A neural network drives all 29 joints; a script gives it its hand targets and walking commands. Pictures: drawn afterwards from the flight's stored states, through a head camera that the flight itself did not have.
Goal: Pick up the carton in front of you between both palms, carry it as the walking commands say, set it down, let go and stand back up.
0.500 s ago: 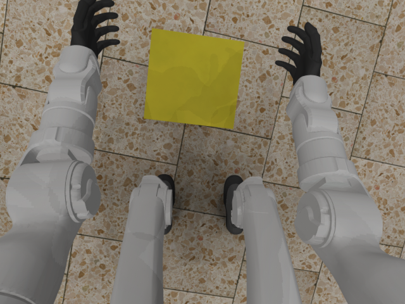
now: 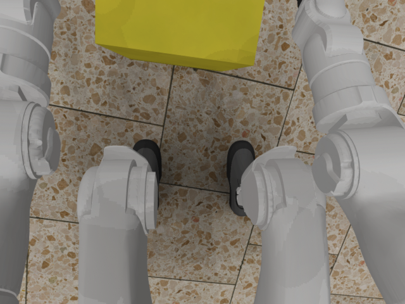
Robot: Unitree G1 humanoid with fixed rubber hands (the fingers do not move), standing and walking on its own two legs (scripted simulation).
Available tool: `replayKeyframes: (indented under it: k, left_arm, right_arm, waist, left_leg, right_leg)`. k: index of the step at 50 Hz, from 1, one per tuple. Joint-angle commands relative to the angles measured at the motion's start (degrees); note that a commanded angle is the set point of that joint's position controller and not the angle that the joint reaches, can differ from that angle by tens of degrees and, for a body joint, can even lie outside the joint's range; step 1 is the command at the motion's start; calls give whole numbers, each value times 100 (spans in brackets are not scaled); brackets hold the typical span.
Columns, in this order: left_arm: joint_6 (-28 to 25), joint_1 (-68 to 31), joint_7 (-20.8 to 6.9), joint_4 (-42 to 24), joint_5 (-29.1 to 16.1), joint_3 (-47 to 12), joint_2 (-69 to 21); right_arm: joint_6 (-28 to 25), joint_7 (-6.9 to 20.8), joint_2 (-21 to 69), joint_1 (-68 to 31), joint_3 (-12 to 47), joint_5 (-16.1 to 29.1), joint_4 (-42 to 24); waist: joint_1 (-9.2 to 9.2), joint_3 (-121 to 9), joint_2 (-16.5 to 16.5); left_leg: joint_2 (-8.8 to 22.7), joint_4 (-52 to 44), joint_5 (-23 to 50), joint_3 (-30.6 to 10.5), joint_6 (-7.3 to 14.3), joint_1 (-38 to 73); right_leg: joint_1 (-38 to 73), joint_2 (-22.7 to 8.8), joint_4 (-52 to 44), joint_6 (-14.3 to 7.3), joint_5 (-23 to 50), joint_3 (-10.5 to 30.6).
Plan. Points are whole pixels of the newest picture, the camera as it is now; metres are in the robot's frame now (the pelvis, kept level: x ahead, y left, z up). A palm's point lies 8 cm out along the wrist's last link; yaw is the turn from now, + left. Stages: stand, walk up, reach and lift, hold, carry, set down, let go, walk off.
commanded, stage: reach and lift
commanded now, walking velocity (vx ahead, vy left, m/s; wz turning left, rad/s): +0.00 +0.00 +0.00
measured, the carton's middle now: (183, 0) +0.55 +0.05 -0.26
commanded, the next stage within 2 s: none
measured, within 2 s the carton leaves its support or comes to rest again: leaves its support in 0.90 s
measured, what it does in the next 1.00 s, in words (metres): stands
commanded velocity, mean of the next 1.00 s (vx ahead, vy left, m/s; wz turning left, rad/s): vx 0.00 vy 0.00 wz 0.00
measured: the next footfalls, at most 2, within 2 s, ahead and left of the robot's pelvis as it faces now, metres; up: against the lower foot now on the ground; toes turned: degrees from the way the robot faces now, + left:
none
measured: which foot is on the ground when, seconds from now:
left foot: down 0.00-1.00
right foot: down 0.00-1.00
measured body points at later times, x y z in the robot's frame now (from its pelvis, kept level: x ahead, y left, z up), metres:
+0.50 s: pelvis +0.01 +0.00 -0.01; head +0.38 +0.04 +0.24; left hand +0.57 +0.22 -0.18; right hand +0.57 -0.11 -0.18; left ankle +0.13 +0.12 -0.35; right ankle +0.13 -0.13 -0.35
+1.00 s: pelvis +0.02 +0.00 -0.01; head +0.36 +0.06 +0.27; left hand +0.57 +0.19 -0.16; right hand +0.57 -0.11 -0.13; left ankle +0.13 +0.12 -0.35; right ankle +0.14 -0.13 -0.35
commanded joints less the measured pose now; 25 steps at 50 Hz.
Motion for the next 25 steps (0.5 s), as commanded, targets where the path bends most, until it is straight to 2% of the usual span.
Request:
replayKeyframes:
  k: [1,2,3,4,5,6,7,8,9,10,11,12,13,14,15,16,17,18,19,20,21,22,23,24,25]
  left_arm:
    - [-227,-1870,76,-283,9,-102,654]
    - [-257,-1797,148,-477,84,107,633]
    - [-255,-1668,184,-589,-63,-93,555]
    - [-322,-1588,188,-448,-172,-228,351]
    - [-345,-1406,261,-533,-72,-188,279]
    - [-399,-1514,337,-924,2,146,717]
    - [-369,-1372,386,-576,-121,-150,565]
    - [-355,-1465,470,-704,-84,-200,414]
    - [-403,-1264,526,-818,-95,-103,228]
    - [-406,-1331,526,-963,-27,-83,374]
    - [-393,-1209,501,-1071,28,38,277]
    - [-388,-1067,524,-735,88,54,183]
    - [-402,-945,495,-790,41,-95,-70]
    - [-376,-824,465,-480,20,-114,-87]
    - [-356,-1123,431,-1027,-37,-204,-55]
    - [-325,-867,416,-462,1,-204,21]
    - [-270,-1047,355,-539,-45,-203,-295]
    - [-295,-1026,309,-644,-47,-157,-246]
    - [-303,-1319,297,-750,-90,-183,-230]
    - [-320,-1395,263,-928,-120,-271,-436]
    - [-301,-1441,240,-801,-25,-253,-267]
    - [-301,-1532,214,-846,-106,-277,-394]
    - [-283,-1444,167,-656,-196,-285,-596]
    - [-281,-1454,140,-626,28,2,-343]
    - [-313,-1656,95,-750,-196,-264,-803]
  right_arm:
    - [-265,140,-612,-1309,78,145,-169]
    - [-392,119,-879,-1472,-122,92,-418]
    - [-439,100,-824,-1271,25,85,-430]
    - [-474,112,-745,-1180,207,265,-495]
    - [-552,135,-522,-966,336,278,-536]
    - [-576,84,-846,-1175,224,200,-600]
    - [-585,99,-660,-1363,395,333,-914]
    - [-643,121,-762,-1156,328,494,-762]
    - [-682,146,-840,-1246,382,443,-871]
    - [-622,149,-669,-983,398,487,-713]
    - [-614,151,-644,-856,528,521,-756]
    - [-602,186,-592,-781,555,510,-456]
    - [-584,212,-639,-599,440,505,-331]
    - [-517,216,-600,-629,396,474,-310]
    - [-567,213,-865,-671,71,266,-398]
    - [-516,167,-850,-430,85,173,-111]
    - [-487,225,-516,-788,126,270,-374]
    - [-475,239,-658,-694,43,113,-172]
    - [-507,188,-630,-783,7,-6,-216]
    - [-509,186,-629,-1021,-57,-25,-107]
    - [-521,200,-366,-806,-104,-90,-132]
    - [-509,201,-233,-777,-83,-63,-33]
    - [-495,159,-309,-1112,30,-81,-117]
    - [-523,157,-269,-1128,133,-195,-302]
    - [-506,186,129,-1406,119,-44,-554]
  waist:
    - [-29,-6477,462]
    - [86,-6888,592]
    - [-138,-7070,541]
    - [14,-7194,719]
    - [-58,-7290,625]
    - [129,-7513,447]
    - [-55,-7784,269]
    - [-25,-7872,749]
    - [149,-8029,672]
    - [168,-7809,636]
    - [461,-7715,743]
    - [406,-7488,565]
    - [317,-7107,772]
    - [270,-6828,592]
    - [-14,-7006,885]
    - [46,-6485,698]
    - [125,-6228,848]
    - [-46,-6072,724]
    - [-190,-6139,581]
    - [-1,-6195,677]
    - [-294,-6186,725]
    - [-275,-6416,703]
    - [-41,-6336,655]
    - [-265,-6121,407]
    - [-85,-6395,551]
  left_leg:
    - [254,-674,731,192,-62,3424]
    - [210,-696,1062,176,-140,3521]
    - [135,-734,1405,-16,-94,3937]
    - [154,-601,1520,137,-123,4007]
    - [92,-612,1832,70,-63,4196]
    - [101,-539,2037,92,-87,4155]
    - [50,-532,2095,-14,13,4413]
    - [94,-487,2243,65,-118,4829]
    - [46,-538,2368,183,-124,4830]
    - [-4,-553,2376,21,-57,4803]
    - [24,-605,2339,144,-89,4625]
    - [-54,-619,2362,200,-70,4761]
    - [-6,-662,1986,158,-77,4524]
    - [-28,-650,1966,120,-30,4580]
    - [36,-669,1737,126,-173,4399]
    - [8,-628,1491,150,-112,4114]
    - [-24,-779,1016,278,-126,3786]
    - [-30,-753,978,281,-166,3392]
    - [67,-707,1119,209,-156,3354]
    - [-63,-770,997,271,-98,3262]
    - [-14,-820,774,337,-111,3215]
    - [-7,-792,905,315,-119,3426]
    - [-31,-641,1043,367,-127,3395]
    - [35,-723,824,255,-103,3035]
    - [-103,-673,788,386,-96,3023]
  right_leg:
    - [3269,-11,-461,-83,846,-287]
    - [3376,-134,-405,-80,1109,-361]
    - [3313,-39,-324,-87,1311,-514]
    - [3313,-40,-393,-65,1436,-476]
    - [3095,-67,-231,-49,1683,-570]
    - [3343,-31,-196,-45,1982,-469]
    - [3368,-21,-109,16,1928,-514]
    - [3027,-25,-137,-43,1871,-590]
    - [3188,54,-97,15,2038,-536]
    - [2976,31,-88,48,1948,-540]
    - [2907,47,-103,32,1918,-493]
    - [2846,131,-157,107,1826,-562]
    - [2486,83,-177,70,1447,-606]
    - [2193,79,-268,80,1271,-519]
    - [2075,165,-257,-4,1099,-578]
    - [2252,51,-273,37,991,-533]
    - [1775,111,-320,-51,687,-626]
    - [2181,108,-437,-50,727,-516]
    - [2312,87,-373,-24,1097,-570]
    - [2582,64,-433,-28,1054,-469]
    - [2432,145,-455,-9,942,-622]
    - [2597,208,-565,-72,1013,-580]
    - [2789,63,-513,-85,1055,-395]
    - [3149,147,-540,-96,1057,-437]
    - [3119,126,-562,-128,1022,-493]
